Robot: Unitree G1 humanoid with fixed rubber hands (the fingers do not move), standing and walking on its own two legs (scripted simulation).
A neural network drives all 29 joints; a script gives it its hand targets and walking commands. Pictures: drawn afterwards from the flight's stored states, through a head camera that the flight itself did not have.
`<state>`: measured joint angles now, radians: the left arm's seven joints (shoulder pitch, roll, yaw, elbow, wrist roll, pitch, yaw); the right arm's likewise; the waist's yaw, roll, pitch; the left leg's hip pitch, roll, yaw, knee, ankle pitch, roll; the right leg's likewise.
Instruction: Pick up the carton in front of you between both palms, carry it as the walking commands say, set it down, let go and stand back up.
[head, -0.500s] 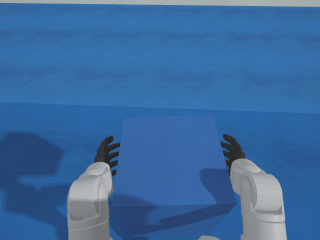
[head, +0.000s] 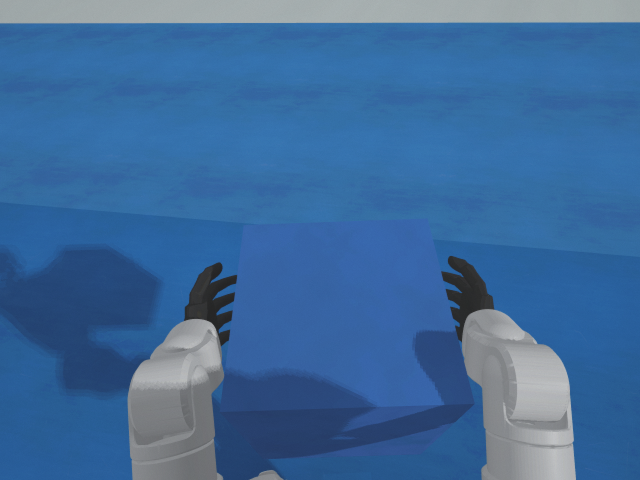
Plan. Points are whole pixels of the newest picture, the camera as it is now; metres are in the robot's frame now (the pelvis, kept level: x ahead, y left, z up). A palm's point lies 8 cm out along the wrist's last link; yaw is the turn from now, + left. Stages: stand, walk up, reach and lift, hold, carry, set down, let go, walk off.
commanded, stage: carry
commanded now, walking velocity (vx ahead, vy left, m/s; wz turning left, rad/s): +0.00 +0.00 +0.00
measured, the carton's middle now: (339, 348) +0.27 +0.00 +0.02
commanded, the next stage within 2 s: none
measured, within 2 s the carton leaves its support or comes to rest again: neither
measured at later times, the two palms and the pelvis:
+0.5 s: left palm (234, 176) +0.54 +0.15 +0.08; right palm (425, 173) +0.52 -0.14 +0.08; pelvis +0.27 +0.02 -0.01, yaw -1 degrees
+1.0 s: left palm (232, 145) +0.64 +0.17 +0.07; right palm (402, 135) +0.64 -0.13 +0.07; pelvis +0.37 +0.02 -0.01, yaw -1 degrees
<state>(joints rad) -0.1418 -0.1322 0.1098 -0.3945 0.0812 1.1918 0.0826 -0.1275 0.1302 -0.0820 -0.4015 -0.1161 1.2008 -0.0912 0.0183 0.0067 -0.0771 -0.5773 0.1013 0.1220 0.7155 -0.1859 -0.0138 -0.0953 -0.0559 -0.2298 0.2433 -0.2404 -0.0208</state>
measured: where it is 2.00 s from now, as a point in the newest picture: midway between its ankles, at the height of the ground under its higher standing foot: (341, 458)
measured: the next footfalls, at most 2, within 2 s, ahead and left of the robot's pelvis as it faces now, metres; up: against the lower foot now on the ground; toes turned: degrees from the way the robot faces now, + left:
left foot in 0.12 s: +0.26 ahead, +0.13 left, +0.00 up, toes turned +10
right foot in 0.40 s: +0.30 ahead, -0.09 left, +0.00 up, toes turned -8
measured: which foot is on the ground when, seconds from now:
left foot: up 0.00-0.10, down 0.12-0.78, up 0.80-0.88, down 0.90-1.00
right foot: down 0.00-0.12, up 0.14-0.38, down 0.40-1.00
